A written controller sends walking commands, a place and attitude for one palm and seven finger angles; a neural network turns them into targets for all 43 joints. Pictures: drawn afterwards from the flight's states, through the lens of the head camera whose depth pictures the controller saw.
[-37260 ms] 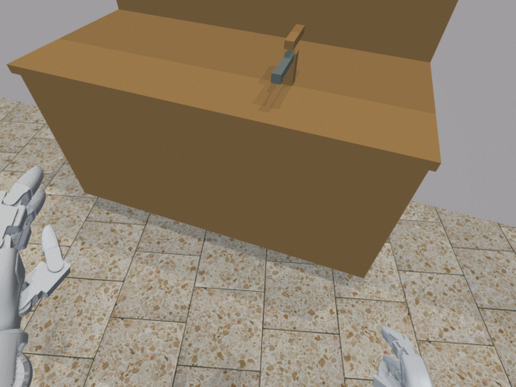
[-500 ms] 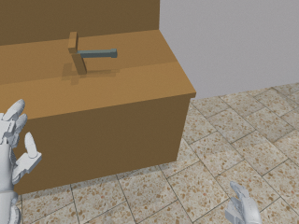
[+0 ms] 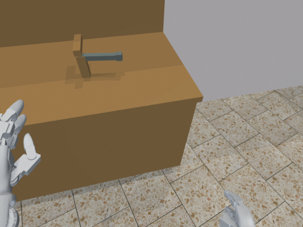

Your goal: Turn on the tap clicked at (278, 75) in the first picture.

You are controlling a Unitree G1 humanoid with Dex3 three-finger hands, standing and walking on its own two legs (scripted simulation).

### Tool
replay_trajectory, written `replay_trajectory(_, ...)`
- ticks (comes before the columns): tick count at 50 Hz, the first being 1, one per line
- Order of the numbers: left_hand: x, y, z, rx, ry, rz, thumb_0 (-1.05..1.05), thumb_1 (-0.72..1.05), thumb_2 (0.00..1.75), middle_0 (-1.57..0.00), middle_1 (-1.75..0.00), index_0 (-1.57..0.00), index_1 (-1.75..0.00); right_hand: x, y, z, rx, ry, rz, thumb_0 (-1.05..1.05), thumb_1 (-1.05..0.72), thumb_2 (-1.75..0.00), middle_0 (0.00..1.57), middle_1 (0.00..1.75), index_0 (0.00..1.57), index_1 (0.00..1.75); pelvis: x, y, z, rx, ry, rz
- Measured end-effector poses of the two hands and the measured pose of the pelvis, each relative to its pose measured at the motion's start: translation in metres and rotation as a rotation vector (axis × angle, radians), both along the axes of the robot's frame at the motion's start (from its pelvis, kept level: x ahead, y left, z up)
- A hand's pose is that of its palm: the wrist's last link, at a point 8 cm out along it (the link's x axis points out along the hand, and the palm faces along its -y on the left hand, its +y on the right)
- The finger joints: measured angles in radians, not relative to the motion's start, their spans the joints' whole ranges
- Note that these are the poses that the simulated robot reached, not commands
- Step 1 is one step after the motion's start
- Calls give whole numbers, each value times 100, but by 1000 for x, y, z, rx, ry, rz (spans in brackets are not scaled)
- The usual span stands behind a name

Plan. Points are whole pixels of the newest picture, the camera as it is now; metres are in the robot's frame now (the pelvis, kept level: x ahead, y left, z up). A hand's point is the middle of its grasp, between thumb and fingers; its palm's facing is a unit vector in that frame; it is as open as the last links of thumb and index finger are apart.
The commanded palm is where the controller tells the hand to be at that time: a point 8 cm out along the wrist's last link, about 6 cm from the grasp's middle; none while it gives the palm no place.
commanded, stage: stand and check the lever's angle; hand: left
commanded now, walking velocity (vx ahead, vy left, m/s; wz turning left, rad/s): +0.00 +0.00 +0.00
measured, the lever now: (119, 56) +0.74 +0.19 +0.06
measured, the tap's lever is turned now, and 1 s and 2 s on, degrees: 80 80 80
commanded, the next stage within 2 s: stand and wait in 0.24 s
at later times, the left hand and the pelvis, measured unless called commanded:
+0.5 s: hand (32, 159) +0.21 +0.25 +0.15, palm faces +0.41 -0.84 -0.37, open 7.5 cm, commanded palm +0.15 +0.29 +0.17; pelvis -0.01 +0.01 +0.00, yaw +0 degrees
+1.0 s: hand (30, 161) +0.20 +0.26 +0.15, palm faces +0.41 -0.84 -0.36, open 7.5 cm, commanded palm +0.16 +0.29 +0.17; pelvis +0.00 +0.01 +0.00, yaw +0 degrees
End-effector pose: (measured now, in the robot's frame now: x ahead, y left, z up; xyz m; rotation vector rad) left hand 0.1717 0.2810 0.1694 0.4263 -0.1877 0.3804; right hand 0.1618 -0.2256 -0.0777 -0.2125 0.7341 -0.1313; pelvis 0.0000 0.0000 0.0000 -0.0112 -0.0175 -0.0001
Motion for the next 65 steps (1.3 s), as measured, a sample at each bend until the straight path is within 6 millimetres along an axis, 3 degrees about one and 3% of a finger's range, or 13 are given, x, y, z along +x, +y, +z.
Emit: replay_trajectory(65,-5,16,-2,-7,15,18,2,89,90,-21,-30,-21,-30,2,11,4,-10,-14,3,1,-90,-90,20,30,20,30,-4,12,1,-7,5,0)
